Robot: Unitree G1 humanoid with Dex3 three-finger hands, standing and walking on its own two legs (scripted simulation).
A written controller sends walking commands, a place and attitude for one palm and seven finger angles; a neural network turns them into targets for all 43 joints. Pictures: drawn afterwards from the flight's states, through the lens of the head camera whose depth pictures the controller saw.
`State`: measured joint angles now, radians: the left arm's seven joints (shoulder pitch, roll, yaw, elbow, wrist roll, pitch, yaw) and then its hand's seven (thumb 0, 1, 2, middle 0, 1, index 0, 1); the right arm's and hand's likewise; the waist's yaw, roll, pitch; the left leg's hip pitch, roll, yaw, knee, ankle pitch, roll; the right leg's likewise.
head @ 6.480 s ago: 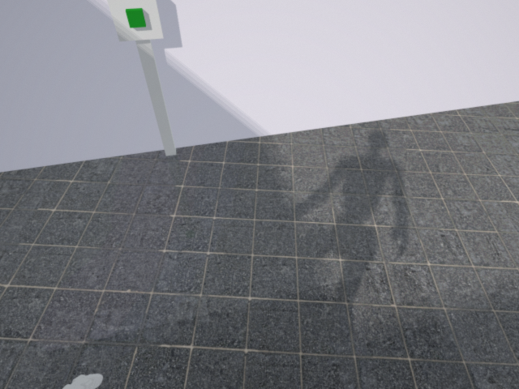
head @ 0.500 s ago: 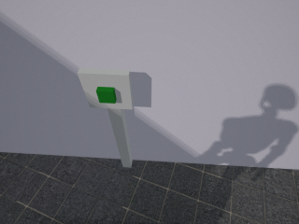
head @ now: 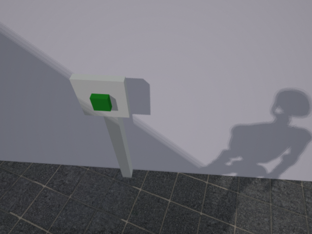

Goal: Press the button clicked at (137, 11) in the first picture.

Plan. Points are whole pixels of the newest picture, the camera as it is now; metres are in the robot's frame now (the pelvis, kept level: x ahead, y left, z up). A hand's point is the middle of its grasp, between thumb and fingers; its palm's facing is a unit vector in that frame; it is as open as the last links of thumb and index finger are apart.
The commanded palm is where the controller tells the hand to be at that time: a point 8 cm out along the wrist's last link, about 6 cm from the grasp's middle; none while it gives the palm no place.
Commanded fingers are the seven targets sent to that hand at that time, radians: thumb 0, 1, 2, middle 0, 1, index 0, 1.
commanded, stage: come to a stop and stand still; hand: left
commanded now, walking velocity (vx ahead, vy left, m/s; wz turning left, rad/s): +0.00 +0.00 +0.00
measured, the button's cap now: (101, 101) +0.53 +0.23 -0.01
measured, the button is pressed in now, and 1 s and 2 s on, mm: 0 0 0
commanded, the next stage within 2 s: look again from close up in 0.20 s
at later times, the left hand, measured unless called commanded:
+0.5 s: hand out of the picture +0.00 +0.15 -0.18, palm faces +0.05 -0.98 -0.19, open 7.4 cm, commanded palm none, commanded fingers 0.00 0.90 0.90 -0.20 -0.30 -0.20 -0.30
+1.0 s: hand out of the picture -0.01 +0.15 -0.18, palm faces +0.08 -0.98 -0.17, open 7.4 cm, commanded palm none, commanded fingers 0.00 0.90 0.90 -0.20 -0.30 -0.20 -0.30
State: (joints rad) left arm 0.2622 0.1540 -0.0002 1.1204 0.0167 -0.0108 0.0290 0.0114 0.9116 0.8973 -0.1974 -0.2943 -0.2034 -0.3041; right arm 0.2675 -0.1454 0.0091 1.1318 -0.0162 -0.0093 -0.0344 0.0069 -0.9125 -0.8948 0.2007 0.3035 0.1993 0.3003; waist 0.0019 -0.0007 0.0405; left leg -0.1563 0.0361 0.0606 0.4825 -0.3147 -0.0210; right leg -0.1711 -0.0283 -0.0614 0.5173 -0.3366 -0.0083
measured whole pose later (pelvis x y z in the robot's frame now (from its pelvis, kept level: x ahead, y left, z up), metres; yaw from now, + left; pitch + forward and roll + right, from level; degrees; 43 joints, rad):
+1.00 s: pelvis +0.00 -0.01 +0.00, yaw +1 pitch -1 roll +0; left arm 0.30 0.14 0.01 1.11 0.02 -0.02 0.02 0.01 0.90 0.90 -0.20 -0.29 -0.20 -0.30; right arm 0.30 -0.13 0.00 1.14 -0.02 0.00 -0.03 0.01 -0.91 -0.89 0.20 0.30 0.20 0.30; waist 0.01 -0.01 0.03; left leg -0.17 0.06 0.03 0.51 -0.33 -0.04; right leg -0.16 0.00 -0.10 0.51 -0.34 -0.03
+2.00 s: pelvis +0.02 +0.03 +0.00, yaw +4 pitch -2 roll -1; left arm 0.23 0.24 0.02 0.98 0.02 0.02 0.02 0.01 0.90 0.90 -0.20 -0.29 -0.21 -0.30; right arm 0.21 -0.24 -0.04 0.95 -0.03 0.01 -0.02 0.01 -0.91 -0.89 0.20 0.30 0.20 0.30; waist 0.00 -0.01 0.02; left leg -0.19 0.00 0.04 0.58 -0.36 0.03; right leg -0.28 -0.01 -0.10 0.54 -0.22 -0.03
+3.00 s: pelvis +0.03 +0.03 +0.01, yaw +3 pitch -2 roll +0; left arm 0.18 0.29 0.05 0.95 -0.02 0.02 0.00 0.01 0.90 0.90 -0.20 -0.30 -0.21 -0.31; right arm 0.16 -0.30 0.00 1.05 0.00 -0.01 -0.01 0.01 -0.90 -0.89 0.20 0.30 0.20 0.30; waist 0.00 -0.01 0.03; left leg -0.08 -0.01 0.06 0.38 -0.27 0.02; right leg -0.20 -0.01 -0.09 0.39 -0.16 -0.02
